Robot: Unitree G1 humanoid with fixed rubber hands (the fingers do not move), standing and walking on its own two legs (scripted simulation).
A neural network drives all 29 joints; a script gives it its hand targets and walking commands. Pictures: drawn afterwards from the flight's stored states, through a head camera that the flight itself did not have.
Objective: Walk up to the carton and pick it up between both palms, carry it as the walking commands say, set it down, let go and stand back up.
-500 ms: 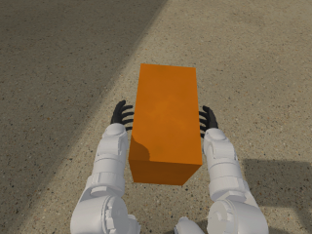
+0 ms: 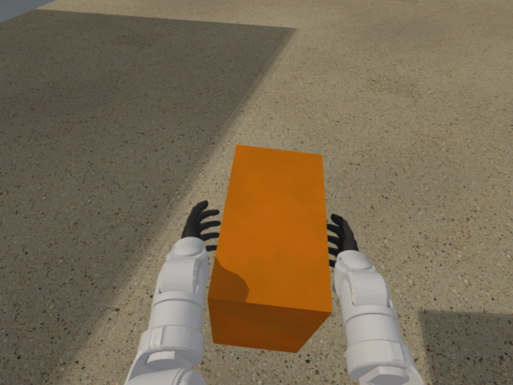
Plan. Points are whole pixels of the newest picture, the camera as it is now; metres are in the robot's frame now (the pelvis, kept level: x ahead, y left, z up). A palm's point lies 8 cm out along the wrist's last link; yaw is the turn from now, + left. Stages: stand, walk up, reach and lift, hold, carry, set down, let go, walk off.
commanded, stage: reach and lift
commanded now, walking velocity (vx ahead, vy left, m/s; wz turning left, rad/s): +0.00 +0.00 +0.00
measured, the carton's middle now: (266, 250) +0.37 -0.01 -0.04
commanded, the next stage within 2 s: hold in 1.30 s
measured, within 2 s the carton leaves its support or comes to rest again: neither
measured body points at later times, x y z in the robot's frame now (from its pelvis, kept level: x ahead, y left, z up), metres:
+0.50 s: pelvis +0.00 +0.00 +0.00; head -0.03 +0.01 +0.45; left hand +0.33 +0.13 +0.05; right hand +0.31 -0.13 +0.04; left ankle +0.04 +0.15 -0.74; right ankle +0.02 -0.15 -0.74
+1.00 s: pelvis +0.00 -0.01 +0.00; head -0.04 -0.01 +0.45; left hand +0.33 +0.12 +0.05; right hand +0.32 -0.13 +0.04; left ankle +0.04 +0.15 -0.74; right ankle +0.02 -0.15 -0.74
